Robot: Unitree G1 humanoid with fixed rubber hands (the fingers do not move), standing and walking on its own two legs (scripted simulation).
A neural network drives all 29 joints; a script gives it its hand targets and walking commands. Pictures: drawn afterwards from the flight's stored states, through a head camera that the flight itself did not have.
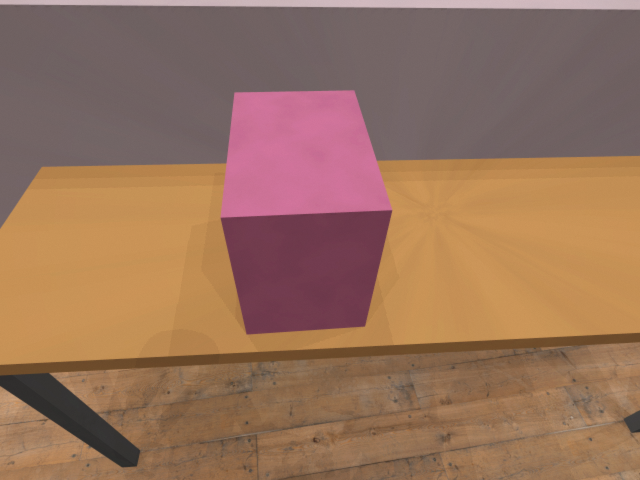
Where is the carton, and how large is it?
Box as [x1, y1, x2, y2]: [220, 90, 391, 334]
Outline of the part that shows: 353,90 234,92 220,217 247,334 364,326 389,222 391,207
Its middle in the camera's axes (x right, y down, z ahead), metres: -0.02 -0.04 +0.57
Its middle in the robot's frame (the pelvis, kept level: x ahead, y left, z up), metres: +0.47 +0.04 +0.08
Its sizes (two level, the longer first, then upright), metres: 0.258 0.176 0.241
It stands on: a table, 0.72 m high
